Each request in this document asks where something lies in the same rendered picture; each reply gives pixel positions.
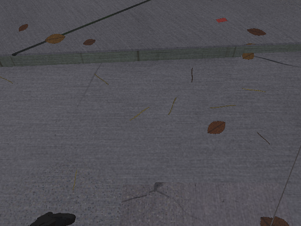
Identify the robot left hand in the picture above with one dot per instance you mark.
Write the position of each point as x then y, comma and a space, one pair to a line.
58, 219

